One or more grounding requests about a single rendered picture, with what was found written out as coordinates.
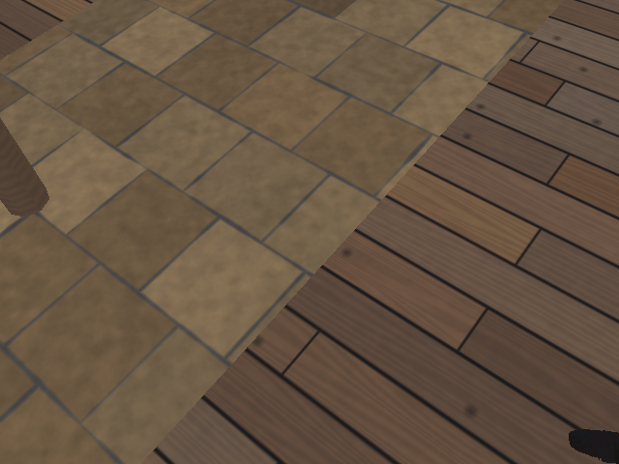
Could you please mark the robot right hand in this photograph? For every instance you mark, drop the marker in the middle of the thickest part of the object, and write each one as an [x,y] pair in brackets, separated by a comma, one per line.
[597,443]

